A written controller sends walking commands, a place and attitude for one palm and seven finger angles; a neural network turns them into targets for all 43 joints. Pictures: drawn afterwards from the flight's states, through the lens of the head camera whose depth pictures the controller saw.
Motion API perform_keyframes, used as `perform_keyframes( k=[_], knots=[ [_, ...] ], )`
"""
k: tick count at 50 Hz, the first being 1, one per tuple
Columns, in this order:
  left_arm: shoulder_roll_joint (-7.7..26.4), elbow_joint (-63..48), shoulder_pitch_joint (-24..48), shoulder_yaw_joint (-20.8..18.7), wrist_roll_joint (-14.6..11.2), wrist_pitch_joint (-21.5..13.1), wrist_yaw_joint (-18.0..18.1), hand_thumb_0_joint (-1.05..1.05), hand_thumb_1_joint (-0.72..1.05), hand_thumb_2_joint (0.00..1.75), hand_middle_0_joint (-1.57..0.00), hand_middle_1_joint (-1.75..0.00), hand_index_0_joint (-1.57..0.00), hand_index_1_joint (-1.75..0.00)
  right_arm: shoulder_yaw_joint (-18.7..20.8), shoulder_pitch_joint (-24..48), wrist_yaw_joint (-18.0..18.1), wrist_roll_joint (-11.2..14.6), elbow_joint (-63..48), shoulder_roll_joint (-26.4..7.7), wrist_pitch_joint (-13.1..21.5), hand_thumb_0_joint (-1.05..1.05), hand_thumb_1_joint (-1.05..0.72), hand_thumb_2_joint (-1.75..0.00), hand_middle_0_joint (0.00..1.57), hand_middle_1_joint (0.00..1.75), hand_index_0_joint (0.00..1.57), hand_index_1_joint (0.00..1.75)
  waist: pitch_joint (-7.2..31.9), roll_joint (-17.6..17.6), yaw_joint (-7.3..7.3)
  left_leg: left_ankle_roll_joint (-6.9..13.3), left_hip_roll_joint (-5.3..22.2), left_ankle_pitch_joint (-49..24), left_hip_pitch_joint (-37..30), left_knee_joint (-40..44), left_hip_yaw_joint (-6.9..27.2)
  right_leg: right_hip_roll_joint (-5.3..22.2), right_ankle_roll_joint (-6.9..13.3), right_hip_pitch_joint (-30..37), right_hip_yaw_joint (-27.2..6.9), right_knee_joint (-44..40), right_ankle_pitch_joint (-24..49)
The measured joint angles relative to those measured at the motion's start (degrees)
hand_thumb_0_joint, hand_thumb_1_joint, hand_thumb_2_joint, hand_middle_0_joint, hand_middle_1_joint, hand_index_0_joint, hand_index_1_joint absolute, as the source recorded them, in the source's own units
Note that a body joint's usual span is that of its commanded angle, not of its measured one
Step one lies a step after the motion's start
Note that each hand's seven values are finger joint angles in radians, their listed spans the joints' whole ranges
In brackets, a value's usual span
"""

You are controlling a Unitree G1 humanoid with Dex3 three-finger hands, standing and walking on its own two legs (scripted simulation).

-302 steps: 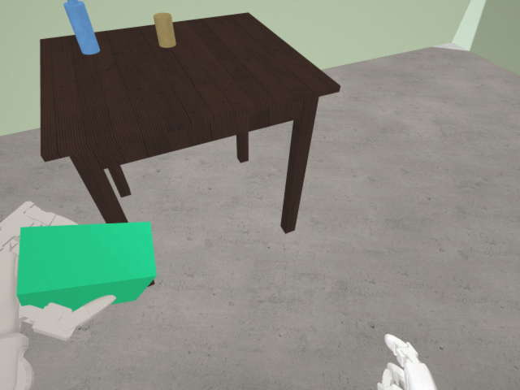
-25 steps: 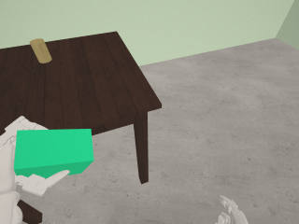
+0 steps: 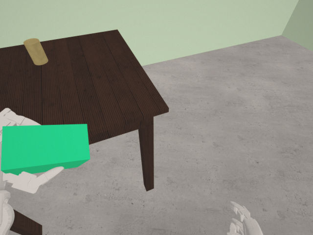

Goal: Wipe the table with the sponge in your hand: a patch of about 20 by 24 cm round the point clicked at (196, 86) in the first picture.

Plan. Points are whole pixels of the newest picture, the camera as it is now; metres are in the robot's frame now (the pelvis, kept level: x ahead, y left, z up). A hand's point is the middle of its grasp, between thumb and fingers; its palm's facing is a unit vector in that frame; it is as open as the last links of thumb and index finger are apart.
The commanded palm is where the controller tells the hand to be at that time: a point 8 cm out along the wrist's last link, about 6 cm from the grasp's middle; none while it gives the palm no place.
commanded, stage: look again from close up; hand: left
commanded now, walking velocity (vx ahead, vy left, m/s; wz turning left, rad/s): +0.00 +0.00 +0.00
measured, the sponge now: (59, 149) +0.24 +0.21 +0.16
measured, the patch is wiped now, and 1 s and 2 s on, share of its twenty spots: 0.00 0.00 0.00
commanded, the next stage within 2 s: shuffle to correct the standing spot in 0.06 s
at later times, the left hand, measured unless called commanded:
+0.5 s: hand (28, 127) +0.29 +0.30 +0.16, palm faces +0.42 -0.81 -0.40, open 10.4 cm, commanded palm +0.23 +0.33 +0.18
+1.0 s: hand (20, 94) +0.38 +0.37 +0.17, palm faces +0.43 -0.78 -0.46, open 10.4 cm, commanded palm +0.30 +0.40 +0.18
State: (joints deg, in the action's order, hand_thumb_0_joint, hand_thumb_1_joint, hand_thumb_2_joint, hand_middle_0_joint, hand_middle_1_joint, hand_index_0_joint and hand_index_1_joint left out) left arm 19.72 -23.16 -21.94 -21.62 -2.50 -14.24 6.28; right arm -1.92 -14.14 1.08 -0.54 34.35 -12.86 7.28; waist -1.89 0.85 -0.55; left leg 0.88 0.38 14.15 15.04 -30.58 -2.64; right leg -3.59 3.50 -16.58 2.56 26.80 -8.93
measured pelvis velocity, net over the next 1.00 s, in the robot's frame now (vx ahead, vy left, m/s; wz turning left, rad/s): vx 0.15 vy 0.11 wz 0.03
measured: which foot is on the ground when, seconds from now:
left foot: down 0.00-0.64, up 0.66-0.84, down 0.86-1.00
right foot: down 0.00-0.86, up 0.88-1.00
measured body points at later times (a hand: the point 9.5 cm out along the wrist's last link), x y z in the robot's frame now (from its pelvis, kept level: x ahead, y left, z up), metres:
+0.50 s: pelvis +0.08 +0.05 -0.01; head +0.09 +0.05 +0.44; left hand +0.26 +0.34 +0.18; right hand +0.27 -0.18 -0.08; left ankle +0.03 +0.11 -0.73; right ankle +0.07 -0.07 -0.73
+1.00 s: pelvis +0.15 +0.11 -0.02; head +0.20 +0.12 +0.43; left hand +0.35 +0.41 +0.19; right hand +0.35 -0.10 -0.11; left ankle +0.20 +0.24 -0.73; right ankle +0.14 +0.01 -0.71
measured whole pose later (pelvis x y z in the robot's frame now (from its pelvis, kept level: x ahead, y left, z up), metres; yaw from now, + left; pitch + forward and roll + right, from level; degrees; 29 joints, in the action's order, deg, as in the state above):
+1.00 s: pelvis +0.15 +0.11 -0.02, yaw +1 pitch -3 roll +2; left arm 23.9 -29.5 -21.5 -25.2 -2.0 -10.9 7.5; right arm 0.6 -7.4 1.0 0.0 34.9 -9.4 7.3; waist -8.3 -2.8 0.2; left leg 0.3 -0.2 16.1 20.2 -39.0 -4.1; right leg 2.4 -0.9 -20.2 0.5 53.2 -29.1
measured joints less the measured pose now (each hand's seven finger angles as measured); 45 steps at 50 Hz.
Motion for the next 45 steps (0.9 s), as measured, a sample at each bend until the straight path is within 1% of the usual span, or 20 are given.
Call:
perform_keyframes(
  k=[2, 4, 8, 13, 19, 24, 27, 30, 31, 32, 33, 35, 36, 37, 38, 40, 42, 43, 44, 45],
  knots=[
    [-1.23, -0.64, -2.42, 2.51, 0.79, 0.14, -0.68, -0.01, -0.52, 0.99, -0.69, -1.34, -0.72, -1.34, 0.05, -0.14, 0.51, -0.15, 0.04, 0.01, 0.17, 0.02, -0.90, -0.90, 0.20, 0.30, 0.20, 0.30, 0.03, -0.32, 0.22, 0.40, -0.10, -0.94, -0.87, 1.32, -0.22, 0.08, -0.57, 0.72, -0.22, -0.89, -0.41],
    [-1.25, -0.29, -3.33, 3.54, 1.57, 0.61, -1.05, -0.01, -0.52, 0.99, -0.69, -1.34, -0.72, -1.34, 0.04, -0.20, 0.98, -0.40, -0.10, 0.13, 0.23, 0.02, -0.90, -0.90, 0.20, 0.30, 0.20, 0.30, -0.08, -0.78, 0.34, 0.73, -0.38, -0.86, -1.36, 2.31, -0.22, 0.32, -0.90, 1.18, -0.27, -1.74, -0.51],
    [0.34, 0.49, -1.98, 1.84, 2.04, 1.59, -0.58, -0.01, -0.52, 0.99, -0.69, -1.34, -0.72, -1.34, 0.03, 0.31, 1.41, -0.78, -0.62, 0.28, 0.28, 0.02, -0.90, -0.90, 0.20, 0.30, 0.20, 0.30, -1.02, -1.31, 0.28, 1.21, -1.22, -0.74, -1.98, 3.33, 0.06, 1.10, -0.90, 1.75, -0.02, -2.41, 0.34],
    [0.72, -1.76, -1.56, -0.72, 1.07, 1.60, 0.53, -0.01, -0.52, 0.99, -0.69, -1.34, -0.72, -1.34, 0.26, 1.60, 0.76, -1.07, -0.85, 0.04, 0.49, 0.02, -0.90, -0.90, 0.20, 0.30, 0.20, 0.30, -0.93, -0.48, 0.13, 1.74, -1.56, 0.71, -2.12, 2.64, 0.45, 1.41, -1.25, 2.22, 0.28, -2.09, -1.28],
    [-0.13, -3.53, -3.82, 0.95, 0.62, 0.94, 0.60, -0.01, -0.52, 0.99, -0.69, -1.34, -0.72, -1.34, 1.29, 2.77, 0.41, -0.83, -1.14, -0.69, -0.71, 0.02, -0.90, -0.90, 0.20, 0.30, 0.20, 0.30, 0.97, 0.63, 0.38, 2.82, -2.23, 5.13, -1.57, -1.79, 0.74, 2.13, -2.14, 1.77, 0.52, 2.42, -5.85],
    [0.80, -3.06, -3.73, 0.60, 0.39, 1.33, 0.48, -0.01, -0.52, 0.99, -0.69, -1.34, -0.72, -1.34, 1.58, 3.65, 0.75, -0.41, -1.75, -0.63, -2.04, 0.02, -0.90, -0.90, 0.20, 0.30, 0.20, 0.30, 0.85, -0.39, 0.43, 3.97, -3.83, 8.19, -2.26, -4.23, 0.22, 3.77, -3.13, 0.90, -0.06, 8.17, -10.27],
    [1.55, -3.68, -3.33, -0.48, 0.32, 1.84, 0.47, -0.01, -0.52, 0.99, -0.69, -1.34, -0.72, -1.34, 1.67, 3.81, 0.38, -0.59, -2.63, -0.04, -1.94, 0.02, -0.90, -0.90, 0.20, 0.30, 0.20, 0.30, 0.02, -0.95, 0.11, 4.46, -4.84, 9.17, -3.36, -4.23, -0.60, 4.87, -2.83, -0.55, 0.01, 12.61, -12.10],
    [1.88, -4.94, -3.26, -0.86, 0.41, 2.06, 0.39, -0.01, -0.52, 0.99, -0.69, -1.34, -0.72, -1.34, 1.46, 3.25, -0.49, -0.83, -3.53, 0.34, -1.62, 0.02, -0.90, -0.90, 0.20, 0.30, 0.20, 0.30, -0.57, 0.00, 0.46, 4.67, -4.97, 10.53, -4.12, -5.01, -0.47, 4.71, -2.12, 0.21, 1.75, 10.72, -11.66],
    [1.73, -5.12, -2.95, -0.45, 0.48, 2.02, 0.28, -0.01, -0.52, 0.99, -0.69, -1.34, -0.72, -1.34, 1.51, 2.99, -0.70, -0.73, -3.56, 0.14, -1.75, 0.02, -0.90, -0.90, 0.20, 0.30, 0.20, 0.30, -0.65, 1.40, 1.01, 4.32, -4.24, 11.18, -3.29, -7.09, 0.38, 4.15, -2.30, 1.07, 2.87, 9.85, -11.72],
    [2.01, -5.45, -2.54, -0.09, 0.39, 1.96, 0.24, -0.01, -0.52, 0.99, -0.69, -1.34, -0.72, -1.34, 1.65, 2.92, -0.93, -0.42, -3.23, 0.22, -2.01, 0.02, -0.90, -0.90, 0.20, 0.30, 0.20, 0.30, -0.79, 1.99, 1.47, 3.28, -3.75, 9.68, -0.87, -11.69, 0.82, 4.02, -2.48, 1.66, 3.86, 9.32, -12.01],
    [2.43, -5.94, -2.23, 0.14, 0.12, 1.57, 0.25, -0.01, -0.52, 0.99, -0.69, -1.34, -0.72, -1.34, 1.80, 2.97, -1.27, -0.04, -2.66, 0.41, -2.27, 0.02, -0.90, -0.90, 0.20, 0.30, 0.20, 0.30, -1.15, 1.75, 1.57, 2.00, -3.71, 9.09, 2.34, -18.95, 1.04, 4.25, -2.56, 2.13, 4.40, 9.26, -12.45],
    [2.93, -6.77, -2.89, -0.09, -0.17, 0.18, 0.39, -0.01, -0.52, 0.99, -0.69, -1.34, -0.72, -1.34, 1.87, 3.04, -1.78, 0.40, -1.43, 0.46, -3.05, 0.02, -0.90, -0.90, 0.20, 0.30, 0.20, 0.30, -1.65, 0.62, 1.03, 0.69, -3.48, 12.91, 8.46, -31.78, 1.88, 4.85, -2.84, 2.99, 4.32, 9.10, -13.15],
    [2.83, -7.28, -3.75, -0.43, -0.05, -0.30, 0.54, -0.01, -0.52, 0.99, -0.69, -1.34, -0.72, -1.34, 1.91, 3.10, -1.97, 0.41, -0.91, 0.33, -3.48, 0.02, -0.90, -0.90, 0.20, 0.30, 0.20, 0.30, -1.87, 0.16, 0.63, 0.47, -2.68, 14.02, 10.83, -34.79, 2.38, 5.06, -3.07, 3.47, 3.94, 8.75, -13.25],
    [2.58, -7.76, -4.62, -0.77, 0.19, -0.69, 0.75, -0.01, -0.52, 0.99, -0.69, -1.34, -0.72, -1.34, 2.01, 3.17, -2.08, 0.34, -0.42, 0.16, -3.79, 0.02, -0.90, -0.90, 0.20, 0.30, 0.20, 0.30, -2.16, -0.23, 0.28, 0.33, -1.48, 13.99, 12.56, -35.16, 2.79, 5.31, -3.39, 4.01, 3.51, 8.29, -13.25],
    [2.28, -8.20, -5.30, -1.06, 0.43, -0.98, 0.98, -0.01, -0.52, 0.99, -0.69, -1.34, -0.72, -1.34, 2.16, 3.23, -2.07, 0.29, 0.02, 0.00, -3.98, 0.02, -0.90, -0.90, 0.20, 0.30, 0.20, 0.30, -2.58, -0.65, -0.04, 0.24, -0.09, 12.92, 13.43, -32.93, 2.97, 5.72, -3.78, 4.63, 3.04, 7.93, -13.30],
    [1.82, -9.13, -5.80, -1.37, 0.79, -0.99, 1.39, -0.01, -0.52, 0.99, -0.69, -1.34, -0.72, -1.34, 2.56, 3.37, -1.61, 0.21, 0.76, -0.32, -4.04, 0.02, -0.90, -0.90, 0.20, 0.30, 0.20, 0.30, -3.79, -1.66, -0.49, 0.14, 2.12, 8.13, 12.47, -23.44, 2.46, 7.10, -4.89, 5.96, 2.10, 8.16, -14.02],
    [1.56, -10.14, -5.61, -1.50, 0.76, -0.48, 1.53, -0.01, -0.52, 0.99, -0.69, -1.34, -0.72, -1.34, 3.12, 3.34, -0.89, 0.32, 0.72, -1.03, -3.60, 0.02, -0.90, -0.90, 0.20, 0.30, 0.20, 0.30, -4.88, -2.02, -0.46, 0.07, 2.80, 1.11, 9.08, -12.81, 1.50, 8.76, -6.22, 6.73, 1.37, 10.73, -16.13],
    [1.56, -10.69, -5.42, -1.71, 0.63, -0.18, 1.51, -0.01, -0.52, 0.99, -0.69, -1.34, -0.72, -1.34, 3.55, 3.34, -0.52, 0.45, 0.19, -1.65, -3.22, 0.02, -0.90, -0.90, 0.20, 0.30, 0.20, 0.30, -5.00, -1.40, -0.53, 0.22, 3.02, -0.78, 7.47, -9.63, 1.56, 9.14, -6.35, 5.76, 0.95, 14.12, -17.60],
    [2.05, -10.47, -4.50, -2.18, 0.44, 0.05, 1.51, -0.01, -0.52, 0.99, -0.69, -1.34, -0.72, -1.34, 4.17, 4.07, -0.07, 0.50, 0.19, -1.39, -2.91, 0.02, -0.90, -0.90, 0.20, 0.30, 0.20, 0.30, -5.60, -1.77, -0.53, -0.37, 2.47, 0.70, 7.35, -10.89, 0.74, 9.58, -5.96, 3.80, -0.57, 19.76, -19.23],
    [2.77, -9.46, -3.27, -2.67, 0.37, 0.25, 1.51, -0.01, -0.52, 1.00, -0.69, -1.34, -0.72, -1.34, 4.62, 4.95, 0.25, 0.54, 0.35, -0.57, -2.60, 0.02, -0.90, -0.90, 0.20, 0.30, 0.20, 0.30, -6.21, -2.48, -0.51, -0.62, 1.77, 2.40, 7.29, -12.27, -0.18, 9.26, -5.48, 1.40, -2.54, 26.17, -20.89]
  ],
)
